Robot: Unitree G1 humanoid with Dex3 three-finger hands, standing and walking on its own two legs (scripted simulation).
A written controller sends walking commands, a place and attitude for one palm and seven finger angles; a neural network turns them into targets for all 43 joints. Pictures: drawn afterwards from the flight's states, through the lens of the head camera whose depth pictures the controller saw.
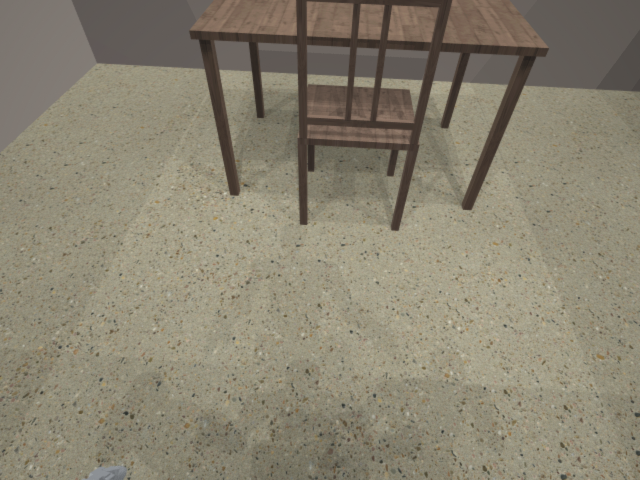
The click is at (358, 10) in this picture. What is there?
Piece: chair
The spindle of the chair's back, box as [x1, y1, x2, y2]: [345, 4, 360, 119]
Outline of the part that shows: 360,4 353,4 345,119 350,119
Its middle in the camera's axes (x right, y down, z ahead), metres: +0.10 -0.54 +1.22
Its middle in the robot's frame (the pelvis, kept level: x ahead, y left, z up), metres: +1.28 -0.04 -0.05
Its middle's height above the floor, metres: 0.72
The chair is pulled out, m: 0.00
